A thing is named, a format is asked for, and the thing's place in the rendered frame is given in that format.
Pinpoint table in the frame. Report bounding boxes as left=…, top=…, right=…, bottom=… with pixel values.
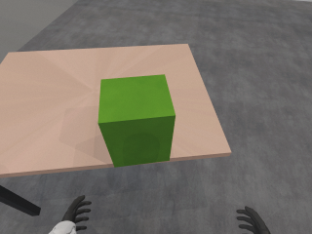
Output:
left=0, top=44, right=232, bottom=216

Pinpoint left robot hand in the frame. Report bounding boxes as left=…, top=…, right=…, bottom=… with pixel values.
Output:
left=61, top=195, right=92, bottom=231

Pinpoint right robot hand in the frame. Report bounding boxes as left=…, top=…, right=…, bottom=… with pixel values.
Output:
left=236, top=206, right=271, bottom=234

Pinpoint carton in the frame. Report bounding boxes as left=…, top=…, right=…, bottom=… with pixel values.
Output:
left=97, top=74, right=176, bottom=168

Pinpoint left robot forearm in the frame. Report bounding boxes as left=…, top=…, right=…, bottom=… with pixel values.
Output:
left=49, top=220, right=77, bottom=234

